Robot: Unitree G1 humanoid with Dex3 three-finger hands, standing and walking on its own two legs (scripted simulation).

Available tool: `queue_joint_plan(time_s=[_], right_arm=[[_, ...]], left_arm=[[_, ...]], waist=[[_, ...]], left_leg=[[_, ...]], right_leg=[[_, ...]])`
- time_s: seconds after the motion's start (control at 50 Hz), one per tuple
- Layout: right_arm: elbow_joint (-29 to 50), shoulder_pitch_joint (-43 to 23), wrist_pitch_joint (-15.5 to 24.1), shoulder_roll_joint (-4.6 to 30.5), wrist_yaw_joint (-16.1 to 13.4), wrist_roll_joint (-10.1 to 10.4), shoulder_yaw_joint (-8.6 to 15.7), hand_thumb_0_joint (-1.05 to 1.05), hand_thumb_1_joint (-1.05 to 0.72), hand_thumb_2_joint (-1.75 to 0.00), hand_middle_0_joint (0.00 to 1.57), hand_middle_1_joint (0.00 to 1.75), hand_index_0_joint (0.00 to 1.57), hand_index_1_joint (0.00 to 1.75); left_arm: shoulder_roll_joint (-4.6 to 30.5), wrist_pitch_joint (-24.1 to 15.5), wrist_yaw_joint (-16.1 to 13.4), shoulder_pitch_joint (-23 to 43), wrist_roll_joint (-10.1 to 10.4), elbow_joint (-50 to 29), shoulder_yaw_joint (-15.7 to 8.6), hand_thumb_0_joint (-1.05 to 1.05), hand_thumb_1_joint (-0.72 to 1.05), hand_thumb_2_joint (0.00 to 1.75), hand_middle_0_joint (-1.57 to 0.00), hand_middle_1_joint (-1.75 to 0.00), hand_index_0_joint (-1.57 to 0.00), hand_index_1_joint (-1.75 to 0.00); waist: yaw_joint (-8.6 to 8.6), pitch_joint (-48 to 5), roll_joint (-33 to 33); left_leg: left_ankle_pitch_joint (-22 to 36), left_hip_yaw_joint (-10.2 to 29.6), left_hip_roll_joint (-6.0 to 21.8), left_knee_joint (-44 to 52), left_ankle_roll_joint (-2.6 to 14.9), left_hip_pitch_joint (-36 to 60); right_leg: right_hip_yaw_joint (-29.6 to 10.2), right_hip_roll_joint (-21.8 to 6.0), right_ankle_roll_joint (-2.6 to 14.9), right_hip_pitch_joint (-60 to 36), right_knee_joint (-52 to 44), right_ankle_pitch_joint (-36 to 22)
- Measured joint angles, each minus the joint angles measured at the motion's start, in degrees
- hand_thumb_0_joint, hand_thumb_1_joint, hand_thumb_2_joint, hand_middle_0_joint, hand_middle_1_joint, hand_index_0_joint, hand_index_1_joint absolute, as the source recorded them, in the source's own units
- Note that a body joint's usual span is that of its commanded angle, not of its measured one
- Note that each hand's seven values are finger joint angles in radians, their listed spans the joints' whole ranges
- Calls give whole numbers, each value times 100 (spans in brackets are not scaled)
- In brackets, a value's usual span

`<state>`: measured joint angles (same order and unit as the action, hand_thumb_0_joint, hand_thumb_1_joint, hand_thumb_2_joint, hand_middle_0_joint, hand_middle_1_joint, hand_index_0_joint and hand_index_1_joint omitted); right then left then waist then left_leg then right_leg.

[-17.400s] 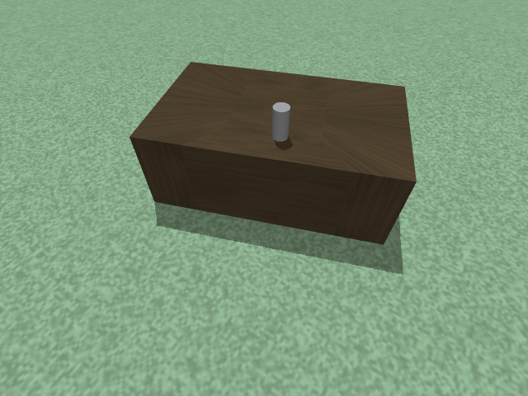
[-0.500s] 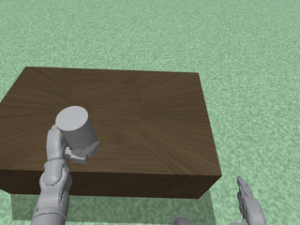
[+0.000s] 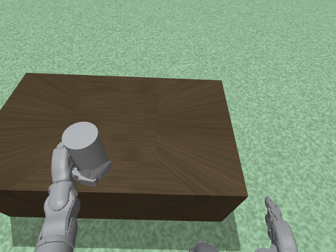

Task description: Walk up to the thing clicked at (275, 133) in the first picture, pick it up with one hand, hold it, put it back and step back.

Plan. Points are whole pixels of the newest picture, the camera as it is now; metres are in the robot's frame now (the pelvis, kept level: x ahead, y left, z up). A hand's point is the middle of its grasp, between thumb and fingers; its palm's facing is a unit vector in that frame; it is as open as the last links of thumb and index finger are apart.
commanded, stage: hold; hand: left
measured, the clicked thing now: (89, 153) +0.34 +0.18 +0.06
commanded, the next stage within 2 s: crouch in 0.10 s
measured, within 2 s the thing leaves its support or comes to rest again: neither
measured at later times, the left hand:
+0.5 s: hand (97, 153) +0.36 +0.18 +0.01, palm faces +0.17 -0.99 +0.00, open 9.7 cm
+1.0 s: hand (107, 140) +0.47 +0.19 -0.09, palm faces +0.17 -0.99 -0.02, open 9.7 cm
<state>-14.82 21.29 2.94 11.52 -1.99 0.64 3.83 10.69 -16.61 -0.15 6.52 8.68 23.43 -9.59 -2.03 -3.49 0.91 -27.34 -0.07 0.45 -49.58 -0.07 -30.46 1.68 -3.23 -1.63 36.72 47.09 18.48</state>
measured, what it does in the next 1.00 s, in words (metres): lowers itself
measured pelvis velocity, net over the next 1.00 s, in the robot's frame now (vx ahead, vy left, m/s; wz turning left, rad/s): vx -0.04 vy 0.00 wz -0.01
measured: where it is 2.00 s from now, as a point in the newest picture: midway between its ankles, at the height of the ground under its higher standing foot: outside the picture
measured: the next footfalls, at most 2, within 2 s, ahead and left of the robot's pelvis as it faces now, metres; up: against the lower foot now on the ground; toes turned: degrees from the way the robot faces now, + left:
none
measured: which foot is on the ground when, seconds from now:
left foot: down 0.00-1.00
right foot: down 0.00-1.00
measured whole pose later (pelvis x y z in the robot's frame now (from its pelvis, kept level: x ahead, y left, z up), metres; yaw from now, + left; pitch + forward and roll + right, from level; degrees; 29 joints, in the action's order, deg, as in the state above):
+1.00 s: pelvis -0.04 +0.00 -0.08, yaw +0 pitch +26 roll -2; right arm 2.3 21.2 3.4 14.6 3.0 -4.2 1.8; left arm 28.5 -33.0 0.7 46.6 1.7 71.6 -24.2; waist -15.9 -6.8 2.1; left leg -33.4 1.9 1.0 -75.5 -0.1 -67.9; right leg 2.6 -3.0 -1.3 72.4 68.5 21.7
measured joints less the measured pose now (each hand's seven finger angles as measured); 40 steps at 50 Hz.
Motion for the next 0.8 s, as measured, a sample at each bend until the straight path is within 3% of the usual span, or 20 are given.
queue_joint_plan(time_s=[0.3, 0.42, 0.54, 0.8], right_arm=[[7, 20, 14, 31, -35, 23, -25, -1, 52, -6, 5, 5, 6, 5], [328, 81, 24, 4, 17, 2, -110, -1, 53, -6, 5, 5, 6, 5], [581, 7, 145, 93, 137, -122, -97, -1, 55, -6, 6, 5, 6, 5], [1426, 12, 197, 281, 388, -449, -155, -1, 54, -6, 6, 5, 6, 5]], left_arm=[[26, 162, -3, 267, -25, 135, 89, -2, -37, 113, -73, -101, -76, -102], [84, -52, 50, 681, -38, 880, -125, -2, -37, 114, -73, -101, -76, -102], [372, -542, 29, 1413, -140, 2035, -452, -2, -37, 113, -73, -101, -76, -102], [1177, -1506, 70, 3177, -466, 3952, -1045, -2, -37, 113, -73, -101, -76, -102]], waist=[[1, -25, -32], [-107, 32, 75], [-324, 123, 223], [-986, -54, 286]], left_leg=[[32, -2, -11, 70, 4, 98], [65, -8, -10, 51, -5, 17], [17, 19, 1, -329, -27, -583], [-309, 167, 26, -1710, -42, -2579]], right_leg=[[-2, -8, -4, -99, -66, -27], [-11, -6, 11, -5, -25, -50], [1, -2, 42, 570, 293, -37], [94, 0, 69, 2432, 1401, 141]])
